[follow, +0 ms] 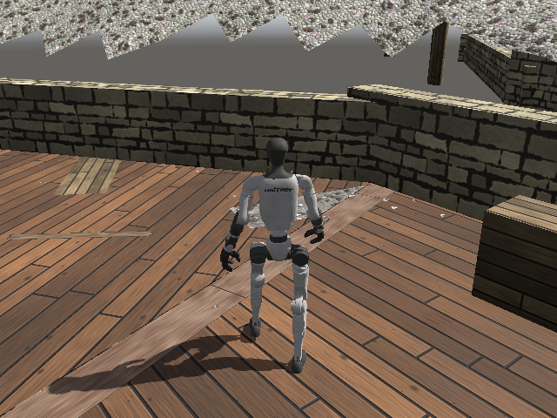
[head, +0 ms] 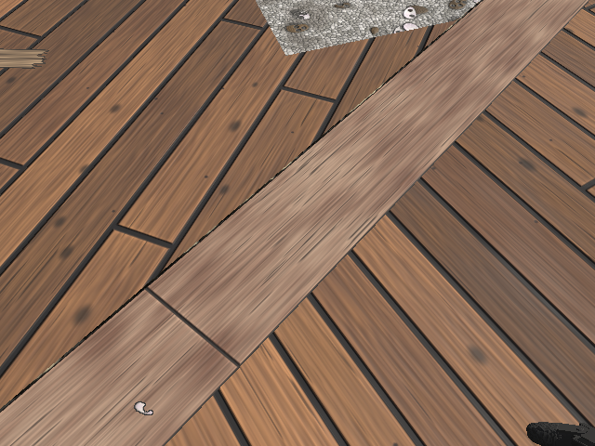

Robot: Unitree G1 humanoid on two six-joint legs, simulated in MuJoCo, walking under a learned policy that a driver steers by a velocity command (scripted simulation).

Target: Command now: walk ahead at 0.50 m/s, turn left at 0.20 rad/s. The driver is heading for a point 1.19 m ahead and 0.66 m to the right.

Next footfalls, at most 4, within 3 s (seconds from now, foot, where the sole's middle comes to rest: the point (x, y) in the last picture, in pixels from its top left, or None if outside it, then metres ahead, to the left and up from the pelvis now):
0.08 left None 0.22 0.14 -0.77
0.60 right None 0.47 -0.15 -0.77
1.10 left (380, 304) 0.82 -0.09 -0.77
1.62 right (536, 309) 0.84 -0.48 -0.77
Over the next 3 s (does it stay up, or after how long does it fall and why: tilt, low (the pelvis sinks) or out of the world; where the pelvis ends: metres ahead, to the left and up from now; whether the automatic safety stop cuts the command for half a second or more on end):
stays up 1.10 -0.68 0.00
